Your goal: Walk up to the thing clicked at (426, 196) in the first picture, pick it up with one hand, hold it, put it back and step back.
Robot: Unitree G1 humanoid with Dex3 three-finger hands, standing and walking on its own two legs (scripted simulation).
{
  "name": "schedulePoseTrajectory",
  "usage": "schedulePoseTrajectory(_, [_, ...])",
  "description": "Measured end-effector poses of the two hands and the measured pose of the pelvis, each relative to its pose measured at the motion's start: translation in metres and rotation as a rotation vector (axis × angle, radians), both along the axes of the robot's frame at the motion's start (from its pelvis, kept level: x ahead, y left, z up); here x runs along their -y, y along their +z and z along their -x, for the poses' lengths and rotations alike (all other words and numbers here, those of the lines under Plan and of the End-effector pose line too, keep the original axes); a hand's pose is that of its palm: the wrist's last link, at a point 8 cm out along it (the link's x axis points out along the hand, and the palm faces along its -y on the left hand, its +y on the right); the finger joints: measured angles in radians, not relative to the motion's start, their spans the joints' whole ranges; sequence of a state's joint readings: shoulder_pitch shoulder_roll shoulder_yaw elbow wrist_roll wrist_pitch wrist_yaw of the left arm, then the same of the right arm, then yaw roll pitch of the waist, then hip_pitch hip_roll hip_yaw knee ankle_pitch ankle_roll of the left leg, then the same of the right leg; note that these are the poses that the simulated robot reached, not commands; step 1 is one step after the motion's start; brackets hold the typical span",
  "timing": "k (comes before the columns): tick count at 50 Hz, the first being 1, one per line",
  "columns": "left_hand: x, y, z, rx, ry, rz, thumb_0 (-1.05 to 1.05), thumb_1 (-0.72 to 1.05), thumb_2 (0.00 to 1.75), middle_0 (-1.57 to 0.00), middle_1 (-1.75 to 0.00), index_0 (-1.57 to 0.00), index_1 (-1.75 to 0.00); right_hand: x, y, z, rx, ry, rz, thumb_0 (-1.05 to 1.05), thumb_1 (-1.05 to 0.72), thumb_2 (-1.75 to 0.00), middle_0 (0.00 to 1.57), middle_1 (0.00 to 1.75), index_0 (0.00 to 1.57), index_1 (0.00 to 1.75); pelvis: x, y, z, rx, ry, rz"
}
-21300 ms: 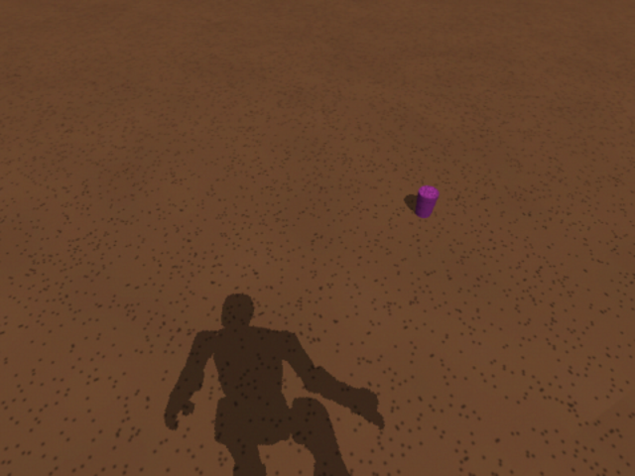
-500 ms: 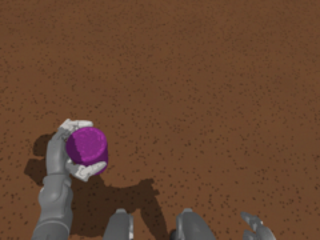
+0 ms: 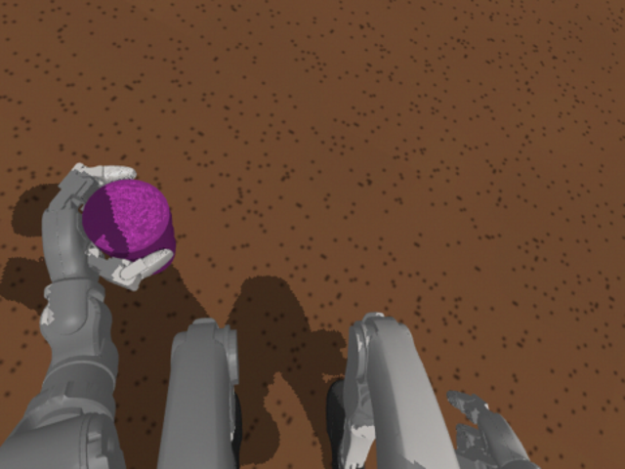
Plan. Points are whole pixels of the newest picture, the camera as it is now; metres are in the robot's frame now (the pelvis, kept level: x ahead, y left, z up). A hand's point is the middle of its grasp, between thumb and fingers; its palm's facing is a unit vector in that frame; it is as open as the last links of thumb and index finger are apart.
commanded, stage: crouch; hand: left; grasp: from the side
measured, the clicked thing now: (139, 235) +0.42 +0.21 -0.08
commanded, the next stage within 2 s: lower in 0.92 s
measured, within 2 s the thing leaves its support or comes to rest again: neither
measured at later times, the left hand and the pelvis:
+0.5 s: hand (150, 235) +0.45 +0.23 -0.19, palm faces +0.18 -0.98 +0.00, open 11.6 cm; pelvis -0.02 +0.00 -0.12, yaw -4 degrees
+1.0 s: hand (158, 244) +0.46 +0.23 -0.25, palm faces +0.15 -0.99 -0.01, open 11.6 cm; pelvis -0.02 +0.01 -0.14, yaw -7 degrees
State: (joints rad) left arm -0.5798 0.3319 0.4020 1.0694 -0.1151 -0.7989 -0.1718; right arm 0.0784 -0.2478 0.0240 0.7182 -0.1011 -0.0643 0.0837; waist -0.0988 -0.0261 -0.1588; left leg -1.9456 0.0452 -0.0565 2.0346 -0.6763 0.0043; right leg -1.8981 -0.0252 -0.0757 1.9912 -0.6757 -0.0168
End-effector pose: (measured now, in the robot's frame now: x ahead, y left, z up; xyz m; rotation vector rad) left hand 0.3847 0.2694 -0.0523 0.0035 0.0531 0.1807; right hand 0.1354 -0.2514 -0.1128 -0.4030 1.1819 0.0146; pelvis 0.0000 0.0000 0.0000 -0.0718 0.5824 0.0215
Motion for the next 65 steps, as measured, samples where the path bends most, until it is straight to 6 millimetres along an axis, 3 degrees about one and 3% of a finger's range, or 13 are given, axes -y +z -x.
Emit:
schedulePoseTrajectory(5, [-0.006, -0.041, -0.003, 0.008, 0.009, -0.013, -0.01, -0.56, 1.06, -0.64, -0.99, -0.61, -1.0, 0.008, -0.033, 0.022, -0.036, -0.004, 0.028, 0.0, -0.93, -0.91, 0.2, 0.3, 0.2, 0.3, 0.001, -0.038, 0.011, 0.018, -0.005, 0.004])
schedulePoseTrajectory(11, [-0.008, -0.074, -0.009, -0.006, -0.013, -0.026, -0.01, -0.56, 1.06, -0.64, -0.99, -0.61, -1.0, 0.014, -0.065, 0.051, -0.092, -0.019, 0.05, 0.0, -0.93, -0.91, 0.2, 0.3, 0.2, 0.3, 0.001, -0.072, 0.02, 0.05, -0.011, 0.01])
schedulePoseTrajectory(22, [-0.009, -0.122, -0.034, -0.009, -0.01, -0.002, -0.01, -0.57, 1.06, -0.65, -0.98, -0.62, -0.98, 0.017, -0.092, 0.087, -0.189, -0.026, 0.089, 0.0, -0.93, -0.91, 0.2, 0.3, 0.2, 0.3, -0.002, -0.11, 0.021, 0.086, -0.031, 0.04])
schedulePoseTrajectory(40, [-0.018, -0.18, -0.035, -0.038, -0.016, 0.003, -0.01, -0.55, 1.04, -0.64, -0.97, -0.62, -0.98, 0.021, -0.103, 0.075, -0.231, 0.072, 0.16, 0.0, -0.93, -0.91, 0.2, 0.3, 0.2, 0.3, -0.006, -0.137, 0.018, 0.132, -0.05, 0.087])
schedulePoseTrajectory(56, [-0.016, -0.204, -0.047, -0.027, -0.013, 0.003, -0.01, -0.55, 1.04, -0.65, -0.97, -0.62, -0.97, 0.018, -0.098, 0.072, -0.243, 0.139, 0.206, 0.0, -0.93, -0.91, 0.2, 0.3, 0.2, 0.3, -0.01, -0.146, 0.018, 0.175, -0.067, 0.126])
schedulePoseTrajectory(65, [-0.014, -0.239, -0.04, -0.078, -0.01, 0.008, -0.02, -0.54, 1.04, -0.64, -0.97, -0.62, -0.97, 0.016, -0.094, 0.076, -0.281, 0.207, 0.24, 0.0, -0.93, -0.9, 0.2, 0.3, 0.2, 0.3, -0.011, -0.153, 0.022, 0.22, -0.083, 0.15])
